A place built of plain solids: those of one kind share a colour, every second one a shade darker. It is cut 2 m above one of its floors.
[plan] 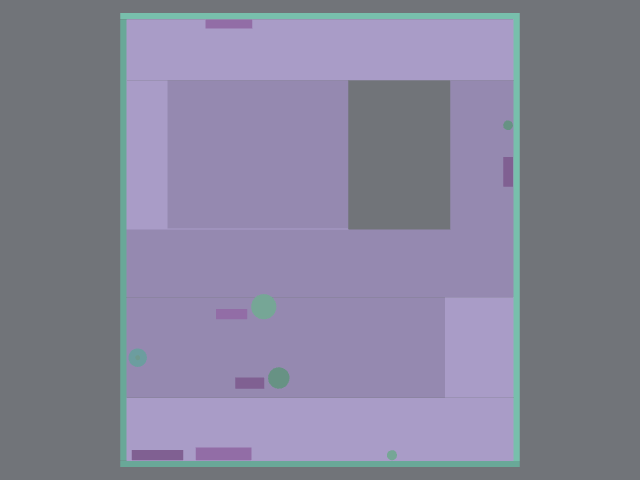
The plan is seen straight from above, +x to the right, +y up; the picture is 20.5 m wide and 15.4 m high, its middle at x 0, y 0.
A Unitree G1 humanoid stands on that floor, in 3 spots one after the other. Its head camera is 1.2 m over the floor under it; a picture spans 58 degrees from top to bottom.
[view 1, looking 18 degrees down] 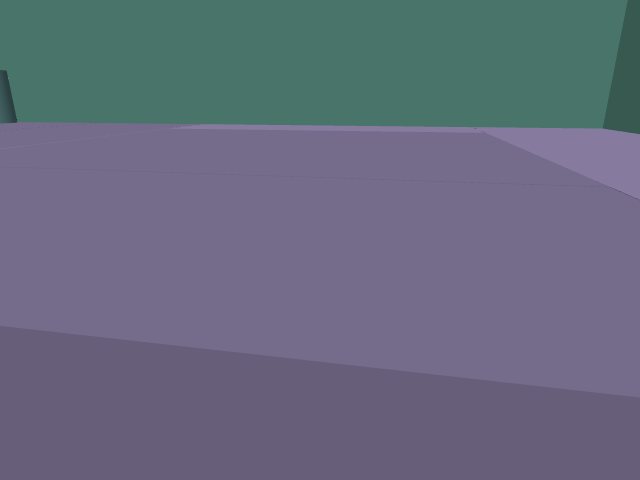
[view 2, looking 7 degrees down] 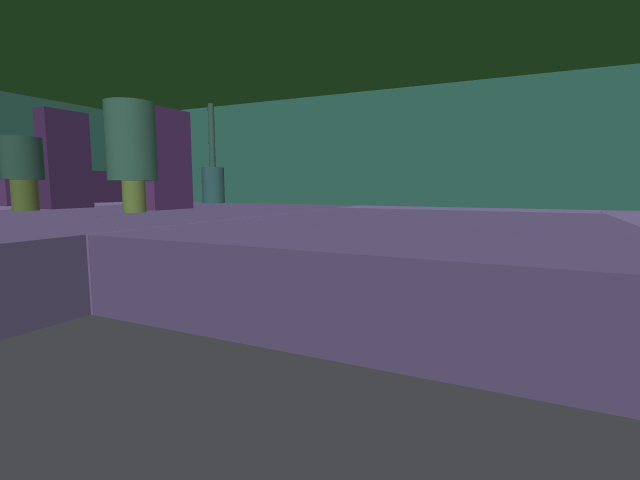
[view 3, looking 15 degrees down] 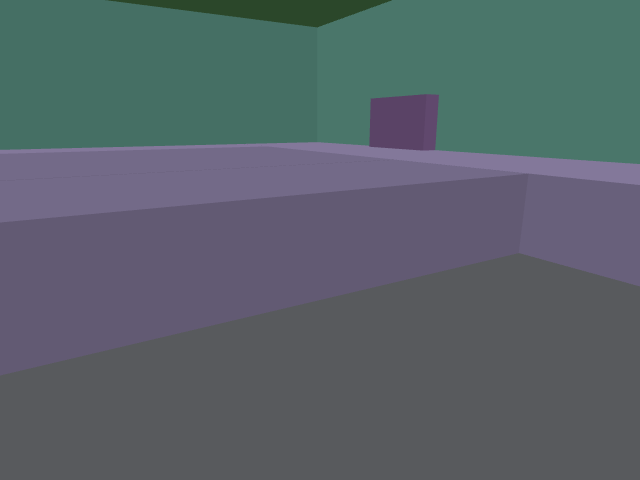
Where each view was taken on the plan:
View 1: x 1.56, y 4.05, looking -169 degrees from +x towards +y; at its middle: floor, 1.42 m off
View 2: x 3.53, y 4.03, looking -154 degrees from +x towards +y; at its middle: floor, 3.61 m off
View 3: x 3.34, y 1.42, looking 149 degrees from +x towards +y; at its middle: floor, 2.94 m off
